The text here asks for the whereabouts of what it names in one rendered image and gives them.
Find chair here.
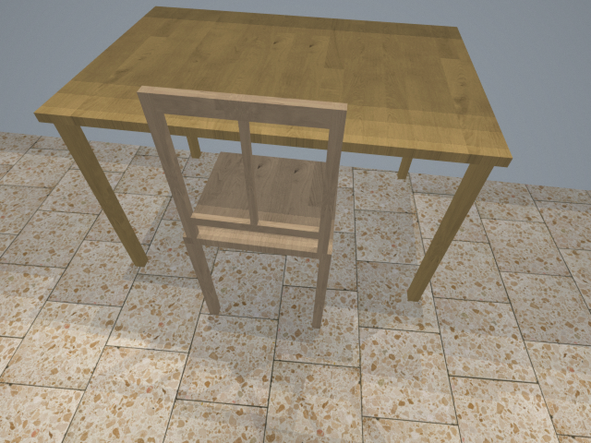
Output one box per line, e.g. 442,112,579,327
137,86,347,329

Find table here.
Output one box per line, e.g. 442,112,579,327
34,6,513,302

